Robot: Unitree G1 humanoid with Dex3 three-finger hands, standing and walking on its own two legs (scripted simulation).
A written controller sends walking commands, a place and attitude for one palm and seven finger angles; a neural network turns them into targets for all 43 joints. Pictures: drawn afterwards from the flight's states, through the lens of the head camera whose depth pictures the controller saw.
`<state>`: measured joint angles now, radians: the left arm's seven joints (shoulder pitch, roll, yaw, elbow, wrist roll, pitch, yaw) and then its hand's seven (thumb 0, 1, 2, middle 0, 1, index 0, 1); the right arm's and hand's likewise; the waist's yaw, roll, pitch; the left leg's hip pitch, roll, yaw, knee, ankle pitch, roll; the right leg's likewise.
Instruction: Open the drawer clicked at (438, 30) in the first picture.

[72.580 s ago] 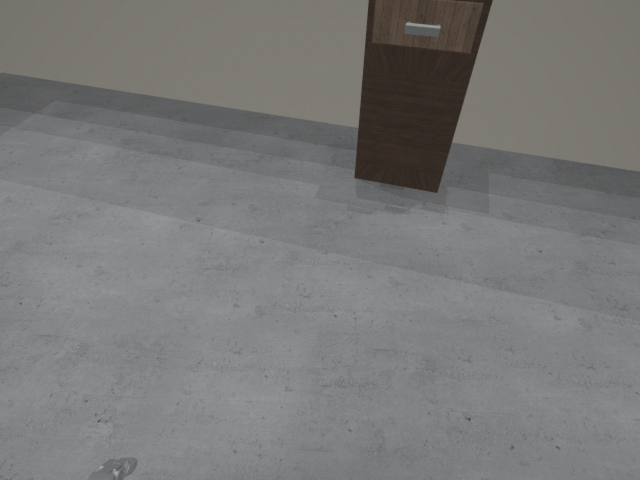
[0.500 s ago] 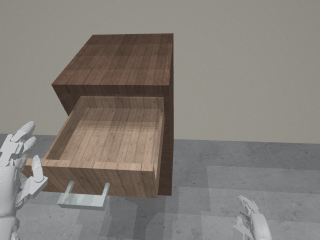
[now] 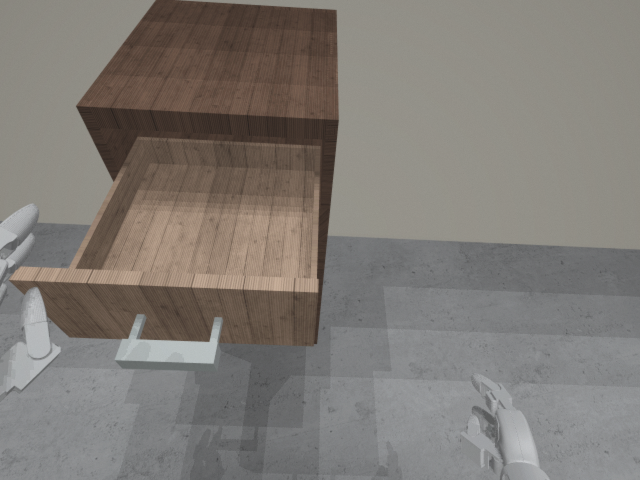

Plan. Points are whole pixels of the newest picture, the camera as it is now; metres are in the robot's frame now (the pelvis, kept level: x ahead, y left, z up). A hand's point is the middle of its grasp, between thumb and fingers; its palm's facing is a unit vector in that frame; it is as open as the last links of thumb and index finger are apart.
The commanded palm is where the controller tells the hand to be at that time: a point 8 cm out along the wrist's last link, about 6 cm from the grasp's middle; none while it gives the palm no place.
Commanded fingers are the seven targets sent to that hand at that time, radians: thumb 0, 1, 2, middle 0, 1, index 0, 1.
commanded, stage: step back with the hand held close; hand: left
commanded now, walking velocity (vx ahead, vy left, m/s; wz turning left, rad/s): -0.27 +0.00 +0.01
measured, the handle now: (174, 338) +0.29 +0.21 -0.02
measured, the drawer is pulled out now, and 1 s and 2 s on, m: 0.30 0.30 0.30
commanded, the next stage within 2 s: stop stepping back and stand still in 0.54 s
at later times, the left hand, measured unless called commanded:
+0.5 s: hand (37, 469) +0.11 +0.20 +0.18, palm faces +0.34 -0.82 -0.46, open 7.4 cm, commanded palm +0.05 +0.25 +0.18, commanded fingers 0.00 0.90 0.90 -0.20 -0.30 -0.20 -0.30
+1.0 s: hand out of the picture -0.04 +0.19 +0.17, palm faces +0.40 -0.80 -0.45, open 7.4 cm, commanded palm -0.09 +0.23 +0.18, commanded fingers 0.00 0.90 0.90 -0.20 -0.30 -0.20 -0.30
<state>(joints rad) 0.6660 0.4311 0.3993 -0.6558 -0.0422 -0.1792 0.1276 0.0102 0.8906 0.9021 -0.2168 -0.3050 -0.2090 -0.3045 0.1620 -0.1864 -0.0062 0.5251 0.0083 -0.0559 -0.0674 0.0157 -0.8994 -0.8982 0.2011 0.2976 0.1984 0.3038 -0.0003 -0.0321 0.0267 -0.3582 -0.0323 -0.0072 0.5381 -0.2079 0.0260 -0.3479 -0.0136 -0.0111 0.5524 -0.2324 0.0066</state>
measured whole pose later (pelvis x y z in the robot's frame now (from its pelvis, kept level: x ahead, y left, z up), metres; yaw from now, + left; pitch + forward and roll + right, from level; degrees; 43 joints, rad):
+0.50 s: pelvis -0.09 -0.03 -0.01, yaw -2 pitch +2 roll -1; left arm 0.62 0.40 0.40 -0.67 -0.05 -0.20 0.16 0.01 0.89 0.90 -0.21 -0.30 -0.20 -0.30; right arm 0.19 -0.16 0.02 0.60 -0.01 -0.14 -0.03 0.02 -0.90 -0.90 0.20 0.30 0.20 0.30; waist 0.01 -0.01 0.02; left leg -0.46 0.06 0.02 0.57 -0.14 -0.01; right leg -0.33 0.02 -0.02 0.71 -0.41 0.02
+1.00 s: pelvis -0.21 -0.05 +0.00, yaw +1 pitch -1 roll +2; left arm 0.67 0.39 0.36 -0.62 -0.03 -0.18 0.17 0.01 0.89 0.90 -0.22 -0.31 -0.21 -0.30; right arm 0.23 -0.22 -0.01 0.58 0.01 -0.11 -0.06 0.02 -0.90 -0.90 0.20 0.30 0.20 0.30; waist 0.00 -0.05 0.00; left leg -0.15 0.01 0.03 0.48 -0.30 -0.02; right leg -0.34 -0.03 -0.07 0.53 -0.19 -0.02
